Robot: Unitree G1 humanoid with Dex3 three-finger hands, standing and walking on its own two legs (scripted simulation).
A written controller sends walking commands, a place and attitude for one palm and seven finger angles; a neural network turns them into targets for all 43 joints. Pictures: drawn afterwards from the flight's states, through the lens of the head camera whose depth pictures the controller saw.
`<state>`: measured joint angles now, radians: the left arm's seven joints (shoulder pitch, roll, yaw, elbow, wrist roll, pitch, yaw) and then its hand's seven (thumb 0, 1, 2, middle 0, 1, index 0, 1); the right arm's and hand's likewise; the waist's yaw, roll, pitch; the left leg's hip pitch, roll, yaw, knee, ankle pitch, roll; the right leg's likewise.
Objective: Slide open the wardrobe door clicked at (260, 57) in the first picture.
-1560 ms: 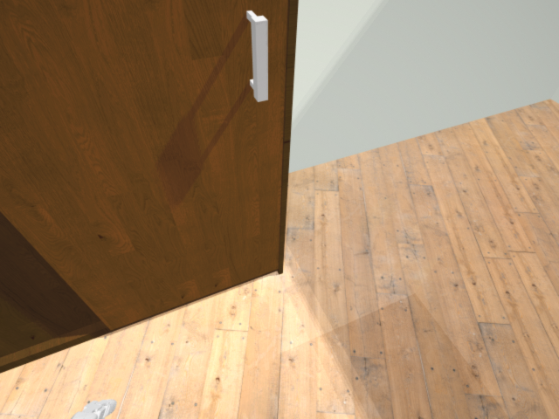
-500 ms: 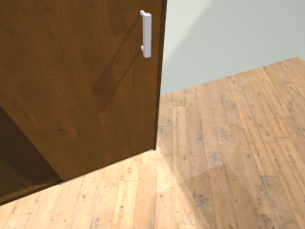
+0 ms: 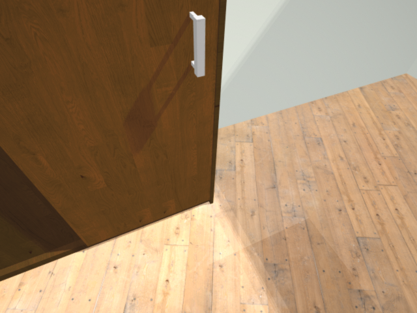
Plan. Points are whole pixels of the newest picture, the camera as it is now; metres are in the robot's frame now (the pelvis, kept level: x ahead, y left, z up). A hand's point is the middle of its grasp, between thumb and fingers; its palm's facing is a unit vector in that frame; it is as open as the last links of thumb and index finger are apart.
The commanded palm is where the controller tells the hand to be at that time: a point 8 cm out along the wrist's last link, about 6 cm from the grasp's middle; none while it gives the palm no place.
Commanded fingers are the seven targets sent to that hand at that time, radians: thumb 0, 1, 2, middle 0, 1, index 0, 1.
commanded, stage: turn to face it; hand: right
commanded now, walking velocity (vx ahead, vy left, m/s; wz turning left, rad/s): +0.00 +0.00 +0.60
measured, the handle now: (196, 44) +0.73 +0.08 +0.16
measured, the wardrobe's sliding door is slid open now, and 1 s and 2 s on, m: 0.00 0.00 0.00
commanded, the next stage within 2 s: take the last steps up to it in 0.88 s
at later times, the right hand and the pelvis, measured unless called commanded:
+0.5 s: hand out of the picture +0.06 -0.16 -0.18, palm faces -0.15 +0.95 -0.26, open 7.4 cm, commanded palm none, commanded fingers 0.00 -0.90 -0.90 0.20 0.30 0.20 0.30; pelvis -0.02 +0.02 -0.02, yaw +12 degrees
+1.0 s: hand out of the picture +0.12 -0.21 -0.19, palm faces -0.32 +0.92 -0.20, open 7.4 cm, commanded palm none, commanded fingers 0.00 -0.90 -0.90 0.20 0.30 0.20 0.30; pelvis -0.01 -0.03 -0.01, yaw +24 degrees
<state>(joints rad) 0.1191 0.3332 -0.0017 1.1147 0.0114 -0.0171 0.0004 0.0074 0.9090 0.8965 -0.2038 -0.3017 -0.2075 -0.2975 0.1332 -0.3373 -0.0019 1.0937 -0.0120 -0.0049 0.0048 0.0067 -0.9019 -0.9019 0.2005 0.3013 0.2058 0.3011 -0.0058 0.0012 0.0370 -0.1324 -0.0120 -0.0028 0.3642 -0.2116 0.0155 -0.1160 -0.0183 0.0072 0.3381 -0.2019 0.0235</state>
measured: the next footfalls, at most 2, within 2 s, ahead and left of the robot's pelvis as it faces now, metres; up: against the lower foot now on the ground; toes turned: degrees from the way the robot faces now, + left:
right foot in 0.90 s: +0.05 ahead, -0.12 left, +0.00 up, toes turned +21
left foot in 1.30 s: -0.02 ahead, +0.11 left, +0.00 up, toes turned +31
